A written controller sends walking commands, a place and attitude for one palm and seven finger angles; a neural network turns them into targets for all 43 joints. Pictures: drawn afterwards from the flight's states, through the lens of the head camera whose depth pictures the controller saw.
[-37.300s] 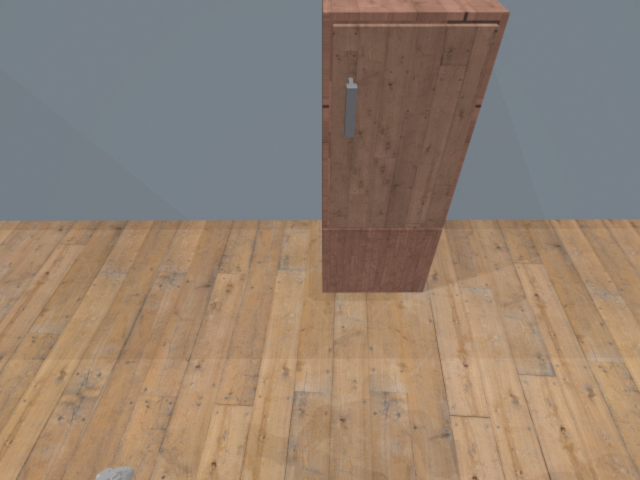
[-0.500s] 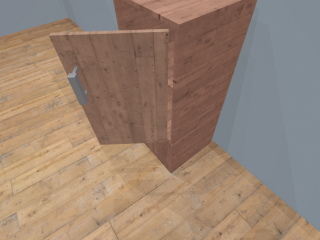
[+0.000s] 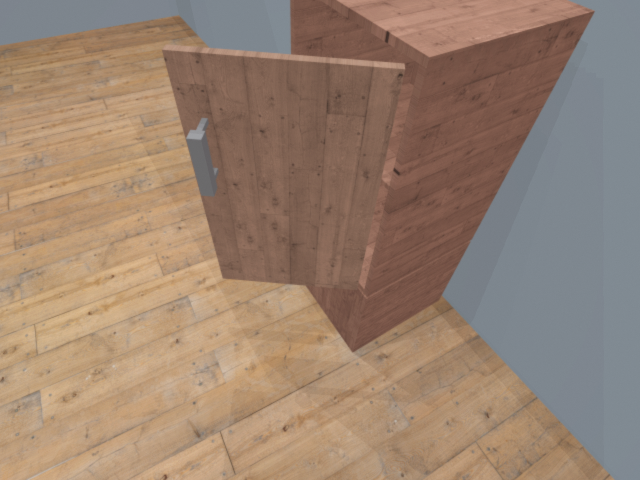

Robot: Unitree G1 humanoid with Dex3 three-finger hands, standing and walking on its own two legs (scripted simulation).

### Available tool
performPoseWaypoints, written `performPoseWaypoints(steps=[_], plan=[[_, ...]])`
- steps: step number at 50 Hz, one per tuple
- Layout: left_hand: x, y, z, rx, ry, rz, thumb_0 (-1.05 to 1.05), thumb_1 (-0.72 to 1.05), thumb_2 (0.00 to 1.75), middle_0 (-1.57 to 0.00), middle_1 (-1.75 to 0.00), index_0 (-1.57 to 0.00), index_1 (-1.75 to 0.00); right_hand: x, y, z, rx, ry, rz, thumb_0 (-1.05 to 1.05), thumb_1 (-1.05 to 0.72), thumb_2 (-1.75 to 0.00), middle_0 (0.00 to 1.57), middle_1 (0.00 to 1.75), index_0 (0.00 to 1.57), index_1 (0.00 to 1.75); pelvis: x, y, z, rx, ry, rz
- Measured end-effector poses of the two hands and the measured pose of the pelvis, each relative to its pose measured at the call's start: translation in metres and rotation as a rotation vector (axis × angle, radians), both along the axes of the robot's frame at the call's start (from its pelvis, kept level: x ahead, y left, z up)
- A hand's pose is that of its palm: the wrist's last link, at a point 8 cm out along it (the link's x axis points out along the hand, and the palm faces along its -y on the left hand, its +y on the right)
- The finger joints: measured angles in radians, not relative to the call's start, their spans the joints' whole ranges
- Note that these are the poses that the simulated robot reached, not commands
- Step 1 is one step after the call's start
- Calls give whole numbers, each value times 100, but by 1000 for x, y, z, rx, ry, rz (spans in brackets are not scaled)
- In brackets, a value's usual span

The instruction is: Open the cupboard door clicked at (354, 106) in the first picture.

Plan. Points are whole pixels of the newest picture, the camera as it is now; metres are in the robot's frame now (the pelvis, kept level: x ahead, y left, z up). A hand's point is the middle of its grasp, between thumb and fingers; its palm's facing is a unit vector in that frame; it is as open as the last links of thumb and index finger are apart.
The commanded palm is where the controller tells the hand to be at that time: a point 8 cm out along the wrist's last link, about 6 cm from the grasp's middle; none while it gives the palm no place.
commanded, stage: shuffle to correct the standing spot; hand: left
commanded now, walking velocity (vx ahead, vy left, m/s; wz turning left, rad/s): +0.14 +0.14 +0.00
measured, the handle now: (206, 157) +0.59 +0.26 +0.04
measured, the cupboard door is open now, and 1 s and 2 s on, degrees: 54 54 54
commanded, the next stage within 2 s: come to a stop and stand still in 0.08 s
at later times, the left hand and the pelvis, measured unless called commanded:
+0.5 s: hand out of the picture +0.09 +0.19 -0.16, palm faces +0.04 -0.97 -0.25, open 7.2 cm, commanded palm none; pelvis +0.06 +0.01 +0.00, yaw +0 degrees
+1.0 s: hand out of the picture +0.06 +0.20 -0.17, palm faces +0.02 -0.98 -0.21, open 7.3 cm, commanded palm none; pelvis +0.05 +0.03 +0.00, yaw -1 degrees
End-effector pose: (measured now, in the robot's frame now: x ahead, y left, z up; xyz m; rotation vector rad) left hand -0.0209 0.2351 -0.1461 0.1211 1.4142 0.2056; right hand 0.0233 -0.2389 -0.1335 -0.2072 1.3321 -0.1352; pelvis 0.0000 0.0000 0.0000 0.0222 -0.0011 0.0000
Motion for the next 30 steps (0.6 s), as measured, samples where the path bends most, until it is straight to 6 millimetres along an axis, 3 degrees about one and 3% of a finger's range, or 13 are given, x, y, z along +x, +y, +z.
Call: performPoseWaypoints(steps=[3, 7, 12, 17, 23, 30], plan=[[-2, 16, -8, 5, 48, -2, 0, 91, 90, -20, -29, -21, -30, 6, 12, -7, -6, -29, -7, 0, -91, -90, 19, 29, 20, 30, 6, 12, -9, 1, 2, -7], [21, 24, 0, 19, 30, -22, 1, 91, 90, -20, -29, -20, -30, 4, 30, -9, 32, -8, -28, 0, -91, -90, 19, 29, 20, 30, 17, 17, -4, 16, 12, -15], [64, 17, 14, 34, -57, -41, 1, 91, 90, -19, -29, -20, -30, 6, 48, -18, 99, 36, -28, 0, -91, -90, 20, 29, 20, 30, 33, 18, 0, 20, 22, -12], [95, 4, 13, 65, -111, -57, 1, 94, 90, -20, -29, -20, -30, 12, 45, -33, 128, 78, -57, 1, -92, -90, 20, 30, 20, 30, 51, 9, -8, 23, 16, -10], [105, 2, 16, 58, -101, -54, 1, 95, 90, -20, -29, -21, -30, 37, 34, -21, 88, 85, -63, 2, -93, -90, 20, 29, 20, 30, 62, 6, 1, 20, 21, 10], [95, 14, 2, 15, -52, -38, 1, 93, 90, -20, -29, -21, -30, 71, 27, -9, 12, 4, -42, 1, -92, -90, 19, 29, 20, 30, 61, 20, -1, 8, 14, 0]])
